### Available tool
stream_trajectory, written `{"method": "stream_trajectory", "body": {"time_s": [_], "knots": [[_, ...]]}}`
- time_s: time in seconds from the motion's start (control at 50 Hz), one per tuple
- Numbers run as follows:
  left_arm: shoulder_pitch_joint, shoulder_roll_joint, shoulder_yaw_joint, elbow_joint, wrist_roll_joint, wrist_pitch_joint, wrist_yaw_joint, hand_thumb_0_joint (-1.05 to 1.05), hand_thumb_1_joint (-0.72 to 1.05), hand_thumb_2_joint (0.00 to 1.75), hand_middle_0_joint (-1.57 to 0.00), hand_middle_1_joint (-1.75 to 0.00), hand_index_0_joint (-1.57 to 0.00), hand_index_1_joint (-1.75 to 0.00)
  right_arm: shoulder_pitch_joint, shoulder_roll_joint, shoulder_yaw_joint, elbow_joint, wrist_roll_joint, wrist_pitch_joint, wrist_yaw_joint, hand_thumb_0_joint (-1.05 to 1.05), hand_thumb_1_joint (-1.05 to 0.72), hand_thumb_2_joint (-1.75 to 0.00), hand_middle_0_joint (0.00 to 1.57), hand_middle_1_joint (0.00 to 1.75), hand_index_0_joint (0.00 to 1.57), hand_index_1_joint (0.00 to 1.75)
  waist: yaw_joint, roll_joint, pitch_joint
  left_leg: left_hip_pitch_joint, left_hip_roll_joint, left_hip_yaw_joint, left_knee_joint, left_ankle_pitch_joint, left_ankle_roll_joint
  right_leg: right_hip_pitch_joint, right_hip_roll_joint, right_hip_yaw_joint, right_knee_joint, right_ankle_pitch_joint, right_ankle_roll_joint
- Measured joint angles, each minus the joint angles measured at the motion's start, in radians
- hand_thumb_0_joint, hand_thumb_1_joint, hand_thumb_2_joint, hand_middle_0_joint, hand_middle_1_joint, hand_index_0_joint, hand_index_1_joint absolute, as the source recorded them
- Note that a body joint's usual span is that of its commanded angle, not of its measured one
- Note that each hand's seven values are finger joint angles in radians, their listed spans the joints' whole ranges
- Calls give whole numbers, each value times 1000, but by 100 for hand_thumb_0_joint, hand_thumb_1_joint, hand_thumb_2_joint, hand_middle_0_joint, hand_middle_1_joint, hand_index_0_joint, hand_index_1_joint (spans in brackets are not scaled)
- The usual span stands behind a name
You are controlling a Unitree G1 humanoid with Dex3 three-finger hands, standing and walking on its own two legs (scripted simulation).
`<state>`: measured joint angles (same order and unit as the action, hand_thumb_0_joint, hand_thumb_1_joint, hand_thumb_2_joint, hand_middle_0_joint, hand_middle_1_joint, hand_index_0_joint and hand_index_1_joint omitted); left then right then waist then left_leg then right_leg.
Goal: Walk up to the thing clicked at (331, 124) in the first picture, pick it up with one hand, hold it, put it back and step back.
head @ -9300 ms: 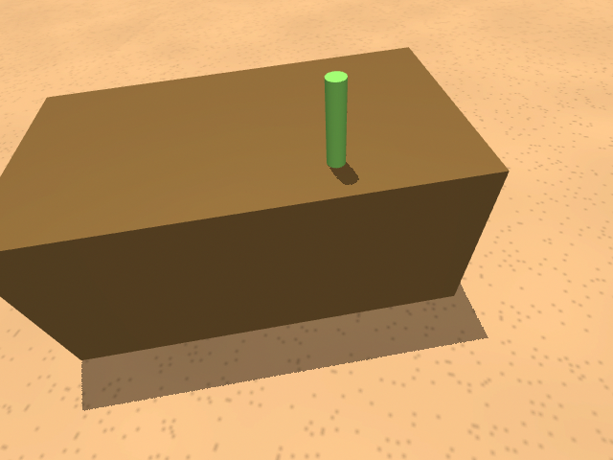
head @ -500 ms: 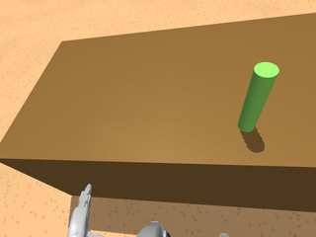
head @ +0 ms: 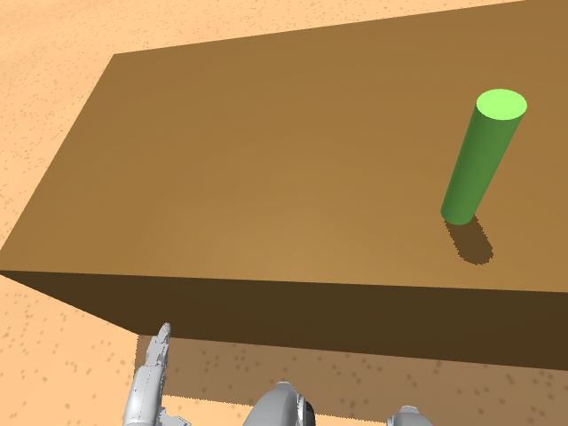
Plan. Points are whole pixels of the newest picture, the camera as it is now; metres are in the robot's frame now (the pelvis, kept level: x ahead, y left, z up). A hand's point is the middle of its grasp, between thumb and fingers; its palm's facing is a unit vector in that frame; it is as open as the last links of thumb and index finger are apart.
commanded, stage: go down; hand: right
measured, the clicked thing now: (474, 168) +0.49 -0.19 +0.01
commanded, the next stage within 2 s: approach in 1.08 s
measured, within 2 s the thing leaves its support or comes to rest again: neither
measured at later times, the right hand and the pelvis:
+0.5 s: hand out of the picture +0.40 -0.39 +0.09, palm faces +0.18 +0.98 +0.02, open 17.5 cm; pelvis +0.01 -0.01 +0.00, yaw +0 degrees
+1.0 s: hand out of the picture +0.40 -0.38 +0.08, palm faces +0.19 +0.98 +0.01, open 17.7 cm; pelvis +0.00 +0.00 +0.00, yaw +0 degrees
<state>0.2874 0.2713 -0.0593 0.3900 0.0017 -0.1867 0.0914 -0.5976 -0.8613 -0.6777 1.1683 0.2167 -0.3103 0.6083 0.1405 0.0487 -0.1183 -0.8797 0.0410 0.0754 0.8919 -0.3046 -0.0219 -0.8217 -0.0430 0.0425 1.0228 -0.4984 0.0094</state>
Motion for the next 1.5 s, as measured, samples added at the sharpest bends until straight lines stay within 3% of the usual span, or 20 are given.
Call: {"method": "stream_trajectory", "body": {"time_s": [0.74, 0.92, 1.06, 1.24, 1.38, 1.5], "knots": [[30, 4, 14, -52, 2, 16, -21, -1, -54, 5, -7, -6, -6, -5, 35, 27, -14, -40, -9, -1, -7, -1, 59, -5, 5, 6, 5, 6, 0, 3, -16, 0, -1, -2, 11, -10, -8, -6, 0, 0, 25, -19, -8], [15, 3, 11, -36, 2, 13, -15, -1, -53, 5, -6, -6, -7, -5, -3, 3, 11, -10, -12, 3, -11, -1, 60, -5, 4, 6, 5, 6, 2, 1, -4, -12, 0, 0, 16, -6, -6, -18, 1, 4, 29, -13, -6], [35, 10, 14, -60, -3, 7, -12, -1, -53, 5, -6, -6, -7, -5, 26, 16, -10, -26, 0, -3, -8, -1, 60, -5, 4, 6, 5, 6, 0, 2, -7, -16, 0, -3, 22, -12, -4, -17, 1, 1, 26, -16, -4], [20, 2, 5, -37, -2, 17, -7, -1, -54, 5, -7, -5, -6, -5, 36, 28, -4, -46, 6, 2, -2, -1, 58, -5, 5, 6, 5, 6, -5, -4, -11, 2, 0, 6, 20, -21, -2, -1, 1, 10, 21, -20, 0], [22, 8, 20, -67, 4, -1, -18, -1, -54, 5, -7, -5, -7, -5, 6, 37, 50, -1, 13, -15, -6, -1, 56, -5, 5, 5, 5, 5, -5, -3, -14, -26, 6, 5, 40, -26, -1, -26, 7, 11, 35, -20, 1], [28, 6, 27, -136, 19, -7, -37, -1, -54, 4, -7, -6, -7, -5, -20, 112, 100, 7, 2, -57, -37, -1, 55, -5, 5, 5, 5, 5, 16, 6, -10, -101, 10, 0, 100, -40, -1, -98, 10, 10, 92, -35, 0]]}}
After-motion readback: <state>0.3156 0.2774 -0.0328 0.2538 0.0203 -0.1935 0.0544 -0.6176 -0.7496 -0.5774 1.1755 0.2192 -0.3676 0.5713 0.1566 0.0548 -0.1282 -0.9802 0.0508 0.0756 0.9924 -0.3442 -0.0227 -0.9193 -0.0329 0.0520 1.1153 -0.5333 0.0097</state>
